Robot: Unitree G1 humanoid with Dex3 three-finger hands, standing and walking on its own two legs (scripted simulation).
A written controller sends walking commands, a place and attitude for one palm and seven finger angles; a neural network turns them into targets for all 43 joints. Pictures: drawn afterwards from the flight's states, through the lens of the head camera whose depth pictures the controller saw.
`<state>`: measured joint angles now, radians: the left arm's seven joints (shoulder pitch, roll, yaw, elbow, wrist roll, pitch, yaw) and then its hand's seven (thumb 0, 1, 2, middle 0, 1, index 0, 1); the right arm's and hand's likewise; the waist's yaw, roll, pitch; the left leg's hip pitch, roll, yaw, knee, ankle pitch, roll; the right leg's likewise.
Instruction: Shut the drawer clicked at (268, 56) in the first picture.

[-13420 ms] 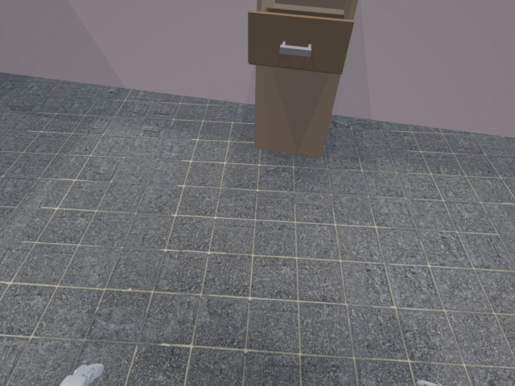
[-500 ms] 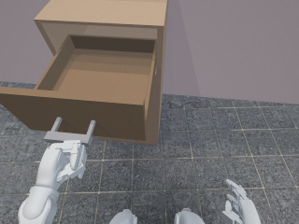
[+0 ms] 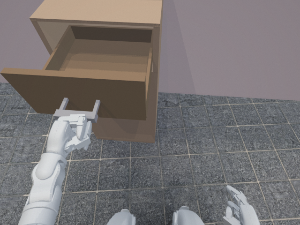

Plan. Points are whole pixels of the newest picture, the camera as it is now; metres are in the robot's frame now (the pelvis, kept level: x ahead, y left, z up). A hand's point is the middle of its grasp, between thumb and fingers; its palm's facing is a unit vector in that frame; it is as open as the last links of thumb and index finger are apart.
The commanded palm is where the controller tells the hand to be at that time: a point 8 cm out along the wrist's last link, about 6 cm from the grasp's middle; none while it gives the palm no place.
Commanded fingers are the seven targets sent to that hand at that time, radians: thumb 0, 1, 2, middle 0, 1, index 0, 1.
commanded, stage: push the drawer shut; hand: left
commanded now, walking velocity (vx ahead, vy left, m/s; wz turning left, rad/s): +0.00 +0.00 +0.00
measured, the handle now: (78, 109) +0.40 +0.21 +0.05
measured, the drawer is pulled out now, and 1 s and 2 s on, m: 0.23 0.11 0.00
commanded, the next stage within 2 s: none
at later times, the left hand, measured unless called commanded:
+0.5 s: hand (93, 115) +0.39 +0.17 +0.05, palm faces -0.07 -1.00 -0.06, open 2.9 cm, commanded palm +0.38 +0.22 +0.06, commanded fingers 0.00 0.90 0.90 -1.40 -1.60 -1.40 -1.60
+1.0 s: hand (97, 98) +0.45 +0.17 +0.05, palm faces -0.06 -1.00 -0.05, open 3.0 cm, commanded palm +0.44 +0.22 +0.06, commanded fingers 0.00 0.90 0.90 -1.40 -1.60 -1.40 -1.60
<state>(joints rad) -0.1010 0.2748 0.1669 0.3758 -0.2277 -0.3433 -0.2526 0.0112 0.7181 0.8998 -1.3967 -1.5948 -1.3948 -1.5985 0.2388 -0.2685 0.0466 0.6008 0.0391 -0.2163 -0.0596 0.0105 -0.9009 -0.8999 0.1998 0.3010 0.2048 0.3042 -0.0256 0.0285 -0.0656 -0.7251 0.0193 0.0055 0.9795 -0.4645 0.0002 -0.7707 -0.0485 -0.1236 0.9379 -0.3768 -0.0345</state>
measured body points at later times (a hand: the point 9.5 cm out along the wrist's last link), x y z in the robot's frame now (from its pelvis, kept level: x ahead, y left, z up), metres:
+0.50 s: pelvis +0.01 +0.01 +0.00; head +0.10 +0.00 +0.44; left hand +0.39 +0.23 +0.05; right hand +0.13 -0.25 -0.11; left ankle +0.01 +0.12 -0.68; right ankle +0.05 -0.10 -0.68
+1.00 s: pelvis +0.00 +0.00 -0.01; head +0.11 +0.00 +0.43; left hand +0.45 +0.23 +0.05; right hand +0.08 -0.26 -0.12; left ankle +0.01 +0.12 -0.68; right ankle +0.05 -0.10 -0.68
